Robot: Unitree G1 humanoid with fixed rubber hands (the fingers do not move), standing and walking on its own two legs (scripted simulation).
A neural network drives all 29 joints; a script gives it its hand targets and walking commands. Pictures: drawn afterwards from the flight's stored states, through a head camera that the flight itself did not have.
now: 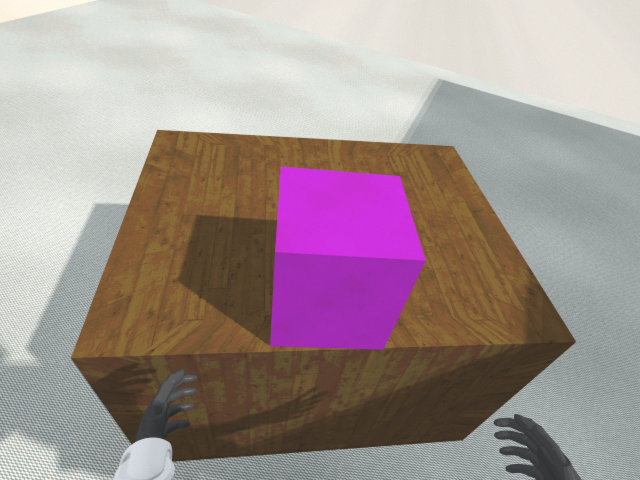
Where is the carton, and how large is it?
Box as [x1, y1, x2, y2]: [270, 166, 425, 349]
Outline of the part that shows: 281,166 275,246 270,345 383,349 425,260 399,176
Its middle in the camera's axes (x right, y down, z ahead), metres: +0.02 +0.03 +0.68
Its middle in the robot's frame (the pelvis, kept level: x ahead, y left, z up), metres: +0.48 -0.01 -0.04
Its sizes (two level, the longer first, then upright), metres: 0.210 0.200 0.250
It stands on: a pedestal, 0.60 m high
